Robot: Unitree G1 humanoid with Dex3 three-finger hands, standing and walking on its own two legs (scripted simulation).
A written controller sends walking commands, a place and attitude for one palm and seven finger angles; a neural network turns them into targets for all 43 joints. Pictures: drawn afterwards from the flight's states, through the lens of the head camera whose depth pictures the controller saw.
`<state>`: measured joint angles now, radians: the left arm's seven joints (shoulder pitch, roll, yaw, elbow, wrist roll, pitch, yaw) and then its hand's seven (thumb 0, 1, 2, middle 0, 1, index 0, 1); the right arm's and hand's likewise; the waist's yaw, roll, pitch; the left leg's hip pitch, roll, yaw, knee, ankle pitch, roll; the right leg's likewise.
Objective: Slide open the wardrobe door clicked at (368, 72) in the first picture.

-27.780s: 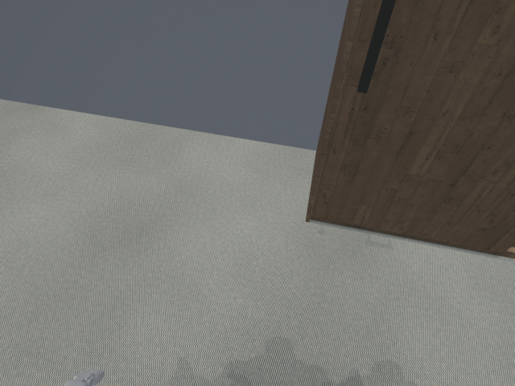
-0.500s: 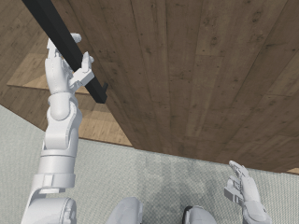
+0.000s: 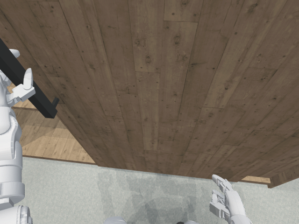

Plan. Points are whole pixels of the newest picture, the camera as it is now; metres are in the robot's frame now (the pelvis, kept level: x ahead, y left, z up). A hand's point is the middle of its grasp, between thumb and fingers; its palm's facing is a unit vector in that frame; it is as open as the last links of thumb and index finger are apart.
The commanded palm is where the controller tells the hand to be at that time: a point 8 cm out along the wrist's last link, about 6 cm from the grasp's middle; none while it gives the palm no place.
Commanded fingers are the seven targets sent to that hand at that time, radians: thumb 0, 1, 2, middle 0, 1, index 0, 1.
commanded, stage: stop walking and hold the door there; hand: left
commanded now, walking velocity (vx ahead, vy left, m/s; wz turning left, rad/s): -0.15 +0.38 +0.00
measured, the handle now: (22, 68) +0.39 +0.37 +0.17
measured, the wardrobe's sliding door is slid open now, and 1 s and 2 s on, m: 0.65 0.65 0.65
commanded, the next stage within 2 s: none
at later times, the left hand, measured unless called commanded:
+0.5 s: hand (25, 85) +0.34 +0.34 +0.16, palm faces +0.50 -0.85 -0.18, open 7.1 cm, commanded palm +0.30 +0.37 +0.14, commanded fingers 0.00 0.90 0.90 -0.45 -1.40 -0.45 -1.40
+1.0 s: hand (25, 84) +0.34 +0.34 +0.17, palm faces +0.49 -0.85 -0.21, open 6.9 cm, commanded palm +0.30 +0.36 +0.14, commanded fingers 0.00 0.90 0.90 -0.45 -1.40 -0.45 -1.40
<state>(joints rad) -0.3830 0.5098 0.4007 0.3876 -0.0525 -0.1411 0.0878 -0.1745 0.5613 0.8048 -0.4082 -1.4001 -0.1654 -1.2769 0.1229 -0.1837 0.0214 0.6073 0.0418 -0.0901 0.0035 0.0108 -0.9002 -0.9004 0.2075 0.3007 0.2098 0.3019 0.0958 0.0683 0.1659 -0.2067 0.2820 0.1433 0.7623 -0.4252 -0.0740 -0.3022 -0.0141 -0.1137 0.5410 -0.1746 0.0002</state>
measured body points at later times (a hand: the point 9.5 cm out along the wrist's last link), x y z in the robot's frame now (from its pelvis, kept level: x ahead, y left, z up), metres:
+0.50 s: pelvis -0.06 +0.03 +0.01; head -0.07 +0.05 +0.46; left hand +0.31 +0.39 +0.17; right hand -0.02 -0.26 -0.08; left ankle -0.02 +0.15 -0.73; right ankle -0.04 -0.10 -0.69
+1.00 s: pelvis -0.10 +0.04 +0.01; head -0.09 +0.04 +0.46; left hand +0.31 +0.38 +0.18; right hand -0.06 -0.26 -0.09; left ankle -0.02 +0.15 -0.73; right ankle -0.11 -0.08 -0.72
